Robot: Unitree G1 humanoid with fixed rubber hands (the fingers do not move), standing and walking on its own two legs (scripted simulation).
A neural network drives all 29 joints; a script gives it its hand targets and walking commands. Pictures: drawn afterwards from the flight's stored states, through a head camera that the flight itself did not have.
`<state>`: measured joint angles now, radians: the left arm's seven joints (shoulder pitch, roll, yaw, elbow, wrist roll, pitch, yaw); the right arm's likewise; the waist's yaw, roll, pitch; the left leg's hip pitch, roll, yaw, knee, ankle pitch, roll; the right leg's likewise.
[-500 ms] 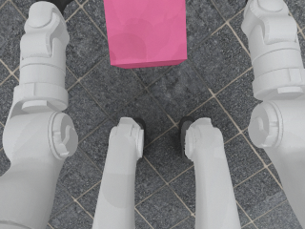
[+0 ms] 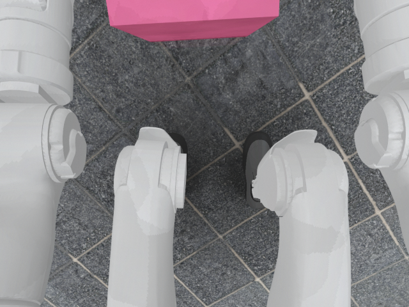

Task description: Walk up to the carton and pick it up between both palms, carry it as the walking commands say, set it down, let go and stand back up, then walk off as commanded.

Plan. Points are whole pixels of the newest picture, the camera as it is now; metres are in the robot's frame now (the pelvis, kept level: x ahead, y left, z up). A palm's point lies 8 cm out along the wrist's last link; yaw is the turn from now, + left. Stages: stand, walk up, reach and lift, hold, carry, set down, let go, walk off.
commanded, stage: reach and lift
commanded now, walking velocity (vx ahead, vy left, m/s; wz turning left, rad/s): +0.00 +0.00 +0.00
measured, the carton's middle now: out of the picture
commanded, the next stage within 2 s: none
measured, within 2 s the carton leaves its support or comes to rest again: leaves its support in 1.78 s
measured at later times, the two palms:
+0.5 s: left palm out of the picture +0.57 +0.21 -0.21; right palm out of the picture +0.58 -0.15 -0.22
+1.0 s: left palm out of the picture +0.57 +0.20 -0.21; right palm out of the picture +0.58 -0.11 -0.21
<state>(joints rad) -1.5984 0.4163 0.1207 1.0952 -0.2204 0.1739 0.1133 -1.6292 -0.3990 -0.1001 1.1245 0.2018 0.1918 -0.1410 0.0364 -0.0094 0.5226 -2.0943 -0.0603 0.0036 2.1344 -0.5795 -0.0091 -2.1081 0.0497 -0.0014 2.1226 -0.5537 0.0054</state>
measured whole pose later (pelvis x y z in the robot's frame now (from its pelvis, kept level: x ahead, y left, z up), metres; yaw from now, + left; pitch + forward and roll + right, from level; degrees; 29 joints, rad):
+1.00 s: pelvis +0.01 +0.00 -0.03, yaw +1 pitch +32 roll +0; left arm -1.57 0.39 0.03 1.16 -0.29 0.08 0.13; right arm -1.62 -0.30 -0.04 1.17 0.19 0.09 -0.16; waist 0.03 0.01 0.52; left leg -2.19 -0.05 0.03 2.25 -0.61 0.01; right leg -2.20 0.04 0.01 2.25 -0.60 0.01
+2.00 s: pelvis +0.01 +0.00 -0.02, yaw +1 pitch +30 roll +0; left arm -1.54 0.29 0.18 0.92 -0.11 0.30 0.16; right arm -1.52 -0.27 -0.23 0.91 0.09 0.30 -0.15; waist 0.03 -0.03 0.53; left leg -2.14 -0.07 0.00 2.22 -0.61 -0.02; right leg -2.14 0.10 0.02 2.22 -0.60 0.04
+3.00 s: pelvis -0.02 -0.01 +0.06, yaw +2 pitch +27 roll +0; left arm -1.47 0.21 0.36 0.66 0.04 0.45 0.11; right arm -1.46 -0.16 -0.39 0.66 -0.07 0.44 -0.12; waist 0.03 -0.01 0.53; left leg -1.89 -0.11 -0.04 1.93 -0.51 -0.04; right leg -1.89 0.12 0.04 1.93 -0.52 0.04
